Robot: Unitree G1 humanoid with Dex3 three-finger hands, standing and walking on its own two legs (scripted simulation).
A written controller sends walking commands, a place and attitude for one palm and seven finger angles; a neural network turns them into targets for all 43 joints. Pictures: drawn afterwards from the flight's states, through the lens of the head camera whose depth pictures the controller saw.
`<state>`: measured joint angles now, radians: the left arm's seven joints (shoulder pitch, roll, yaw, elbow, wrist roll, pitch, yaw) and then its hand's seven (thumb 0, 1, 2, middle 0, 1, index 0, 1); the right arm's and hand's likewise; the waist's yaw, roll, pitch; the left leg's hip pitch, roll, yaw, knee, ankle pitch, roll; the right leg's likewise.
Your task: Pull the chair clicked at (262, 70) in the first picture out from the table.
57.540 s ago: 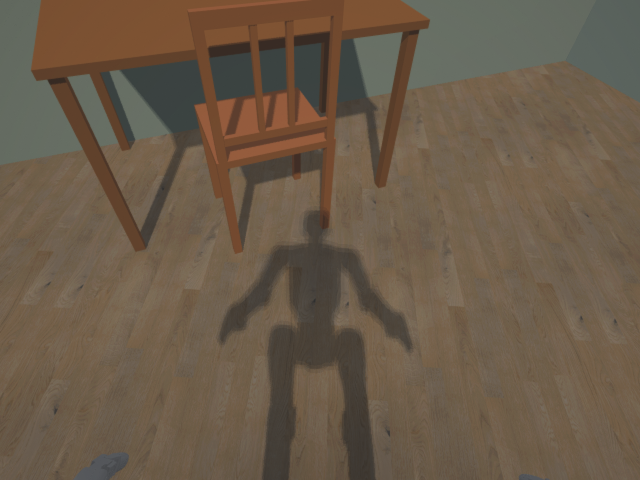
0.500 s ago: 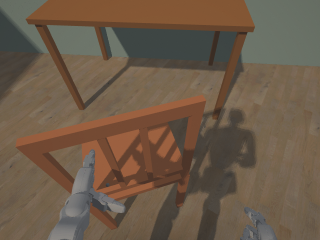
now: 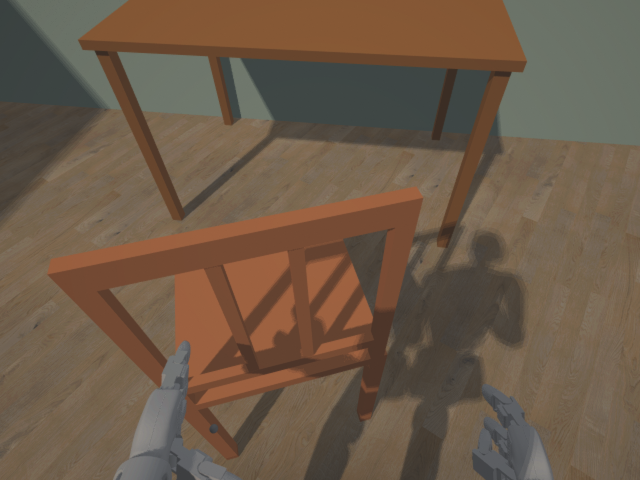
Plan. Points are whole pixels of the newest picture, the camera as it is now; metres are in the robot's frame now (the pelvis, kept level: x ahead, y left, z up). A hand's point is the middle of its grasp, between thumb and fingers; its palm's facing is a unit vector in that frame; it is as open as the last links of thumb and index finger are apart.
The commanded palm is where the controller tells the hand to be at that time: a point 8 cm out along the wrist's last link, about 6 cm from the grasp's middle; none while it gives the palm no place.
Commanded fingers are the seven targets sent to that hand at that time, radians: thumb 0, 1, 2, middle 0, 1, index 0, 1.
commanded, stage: draw the hand back to the body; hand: left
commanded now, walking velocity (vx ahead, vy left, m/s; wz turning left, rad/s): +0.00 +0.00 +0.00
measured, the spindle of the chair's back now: (236, 324) +0.34 +0.14 -0.04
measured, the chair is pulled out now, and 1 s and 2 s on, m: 0.63 0.63 0.63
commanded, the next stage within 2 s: step back with the hand held close in 1.66 s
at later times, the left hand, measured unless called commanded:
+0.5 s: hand (169, 426) +0.17 +0.16 +0.06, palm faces -0.01 -1.00 -0.08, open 17.5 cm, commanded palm +0.15 +0.23 +0.08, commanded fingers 0.00 -0.48 0.23 -0.01 -0.01 -0.01 -0.01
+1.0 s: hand (52, 369) +0.20 +0.24 +0.15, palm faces +0.37 -0.83 -0.42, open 13.4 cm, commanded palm +0.15 +0.28 +0.17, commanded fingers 0.00 0.43 0.67 -0.14 -0.20 -0.14 -0.20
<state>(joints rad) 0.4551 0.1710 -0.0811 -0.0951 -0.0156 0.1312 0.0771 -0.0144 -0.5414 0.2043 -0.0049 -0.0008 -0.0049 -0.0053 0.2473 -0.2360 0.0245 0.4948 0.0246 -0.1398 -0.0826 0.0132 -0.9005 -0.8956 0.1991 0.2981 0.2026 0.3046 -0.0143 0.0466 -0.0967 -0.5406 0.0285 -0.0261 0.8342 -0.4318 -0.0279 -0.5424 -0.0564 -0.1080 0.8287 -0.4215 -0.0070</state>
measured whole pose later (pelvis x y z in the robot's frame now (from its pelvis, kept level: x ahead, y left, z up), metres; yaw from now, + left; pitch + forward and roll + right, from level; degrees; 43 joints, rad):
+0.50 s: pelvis -0.01 +0.00 -0.01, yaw +0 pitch +8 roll -1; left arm 0.58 0.21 0.09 -0.26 -0.24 -0.24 -0.18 -0.02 -0.55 0.20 0.00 0.00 0.00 0.00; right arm 0.23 -0.20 0.00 0.56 0.06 -0.21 -0.08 0.02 -0.90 -0.90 0.20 0.30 0.20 0.30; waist 0.00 0.06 -0.10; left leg -0.62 0.03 -0.03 0.94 -0.47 -0.03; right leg -0.62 -0.05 -0.10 0.93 -0.45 -0.01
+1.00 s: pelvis +0.02 +0.01 +0.03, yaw -1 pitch -2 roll +0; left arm 0.58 0.31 0.21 -0.42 -0.04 -0.04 0.17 -0.01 0.08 0.51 -0.09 -0.13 -0.09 -0.14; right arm 0.19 -0.21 0.03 0.61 0.02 -0.15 -0.11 0.01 -0.90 -0.90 0.20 0.30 0.20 0.30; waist 0.06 0.07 0.00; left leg -0.18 0.03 -0.01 0.54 -0.33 -0.02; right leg -0.19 -0.05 -0.10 0.53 -0.31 0.01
